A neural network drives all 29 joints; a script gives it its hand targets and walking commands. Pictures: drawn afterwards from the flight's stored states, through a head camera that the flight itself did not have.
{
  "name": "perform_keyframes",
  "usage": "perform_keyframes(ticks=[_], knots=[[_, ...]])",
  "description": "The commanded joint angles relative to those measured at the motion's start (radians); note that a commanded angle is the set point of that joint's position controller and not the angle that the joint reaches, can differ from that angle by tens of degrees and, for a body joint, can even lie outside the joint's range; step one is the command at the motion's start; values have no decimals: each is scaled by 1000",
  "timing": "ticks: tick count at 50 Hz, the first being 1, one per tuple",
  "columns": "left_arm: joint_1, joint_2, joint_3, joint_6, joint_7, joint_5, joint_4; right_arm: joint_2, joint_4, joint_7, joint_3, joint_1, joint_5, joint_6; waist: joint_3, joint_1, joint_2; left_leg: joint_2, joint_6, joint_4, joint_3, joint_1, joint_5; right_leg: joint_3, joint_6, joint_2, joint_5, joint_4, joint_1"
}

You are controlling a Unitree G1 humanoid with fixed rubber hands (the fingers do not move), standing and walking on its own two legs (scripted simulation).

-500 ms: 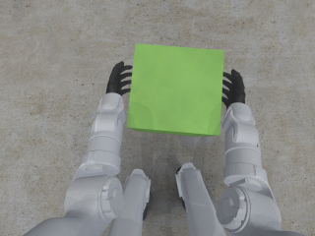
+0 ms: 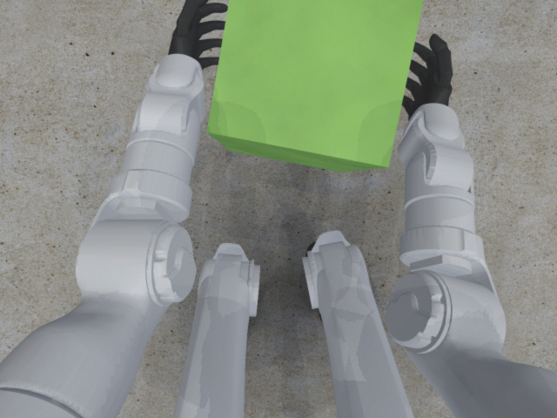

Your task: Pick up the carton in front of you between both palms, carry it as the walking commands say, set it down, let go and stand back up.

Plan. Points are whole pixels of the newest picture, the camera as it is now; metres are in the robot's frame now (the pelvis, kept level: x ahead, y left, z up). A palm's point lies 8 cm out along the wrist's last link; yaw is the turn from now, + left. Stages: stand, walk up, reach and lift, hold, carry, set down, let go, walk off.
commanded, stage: set down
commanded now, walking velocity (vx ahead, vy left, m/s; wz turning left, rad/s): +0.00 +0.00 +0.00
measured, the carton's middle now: (303, 90) +0.52 -0.06 -0.20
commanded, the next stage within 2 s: none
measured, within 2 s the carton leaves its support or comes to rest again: rests again in 0.80 s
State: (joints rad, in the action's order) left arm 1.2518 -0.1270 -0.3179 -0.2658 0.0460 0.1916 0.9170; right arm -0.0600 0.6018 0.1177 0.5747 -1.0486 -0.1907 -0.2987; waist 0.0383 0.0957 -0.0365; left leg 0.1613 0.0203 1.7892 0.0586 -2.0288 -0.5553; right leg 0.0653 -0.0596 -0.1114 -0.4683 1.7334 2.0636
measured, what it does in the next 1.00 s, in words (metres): lowers itself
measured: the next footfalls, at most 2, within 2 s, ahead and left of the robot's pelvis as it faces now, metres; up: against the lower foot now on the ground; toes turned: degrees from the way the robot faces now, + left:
none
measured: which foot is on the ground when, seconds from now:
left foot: down 0.00-1.00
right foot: down 0.00-1.00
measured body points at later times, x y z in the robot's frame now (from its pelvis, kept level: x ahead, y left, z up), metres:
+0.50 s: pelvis +0.00 +0.01 -0.09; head +0.38 +0.01 +0.15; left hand +0.59 +0.07 -0.27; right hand +0.50 -0.22 -0.26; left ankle +0.08 +0.11 -0.46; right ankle +0.11 -0.12 -0.46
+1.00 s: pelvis +0.00 +0.02 -0.11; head +0.37 +0.01 +0.14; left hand +0.59 +0.07 -0.29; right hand +0.49 -0.22 -0.28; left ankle +0.08 +0.10 -0.46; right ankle +0.11 -0.12 -0.46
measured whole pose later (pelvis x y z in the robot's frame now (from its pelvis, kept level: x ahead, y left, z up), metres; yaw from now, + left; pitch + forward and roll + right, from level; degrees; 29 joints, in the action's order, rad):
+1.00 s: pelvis +0.00 +0.02 -0.11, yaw -2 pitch +37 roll -5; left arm 1.63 -0.32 -0.05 -0.22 0.07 0.04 1.22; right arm 0.09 0.84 0.09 0.55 -1.33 -0.07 -0.23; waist -0.36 0.15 -0.03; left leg 0.16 -0.04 2.22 0.01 -2.21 -0.65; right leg 0.01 -0.09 -0.07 -0.57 2.12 2.21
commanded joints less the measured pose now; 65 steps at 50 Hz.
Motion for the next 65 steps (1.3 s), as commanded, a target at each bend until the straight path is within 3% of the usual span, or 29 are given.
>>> perform_keyframes(ticks=[1,10,19,21,25,28,32,41,47,53,65], knots=[[572,854,299,28,-203,-84,44,-757,-4,-209,-485,-784,103,33,1017,44,-32,26,-25,-103,-92,361,176,-140,-16,-32,268,-43,-652],[716,809,410,28,-185,-165,40,-662,-59,-203,-501,-937,173,54,1126,100,-86,13,-10,24,-72,443,263,-180,-18,-10,330,94,-582],[789,788,514,34,-167,-238,23,-603,-60,-230,-502,-1015,249,65,1108,149,-170,-10,-3,136,-47,526,404,-195,-11,11,386,202,-460],[799,788,513,40,-170,-243,19,-604,-59,-237,-503,-1028,259,69,1066,144,-161,-8,-10,144,-49,464,384,-185,-6,13,393,222,-450],[795,775,510,63,-166,-269,-1,-622,-63,-238,-537,-1024,283,80,1036,134,-121,-2,-15,185,-46,425,468,-171,-8,7,501,260,-505],[732,766,490,69,-164,-263,63,-620,-29,-237,-542,-990,293,86,992,109,-107,0,-20,202,-49,369,464,-151,-9,4,536,282,-545],[686,742,439,71,-177,-218,135,-627,37,-245,-499,-937,266,82,854,91,-96,-1,-32,203,-51,245,365,-137,-5,0,466,290,-508],[809,695,469,96,-180,-260,75,-571,79,-243,-422,-936,238,102,741,147,-140,-9,-40,217,-20,265,323,-146,17,14,370,307,-365],[769,628,400,85,-181,-219,188,-518,142,-256,-363,-938,200,96,572,124,-122,-16,-52,203,0,246,221,-147,18,25,227,305,-263],[731,581,349,85,-192,-186,252,-495,163,-270,-329,-930,175,96,466,99,-85,-18,-61,211,5,193,201,-135,16,24,209,317,-241],[650,440,288,63,-201,-105,307,-386,245,-267,-193,-811,106,83,319,73,-112,-40,-63,216,30,176,151,-122,24,27,133,329,-144]])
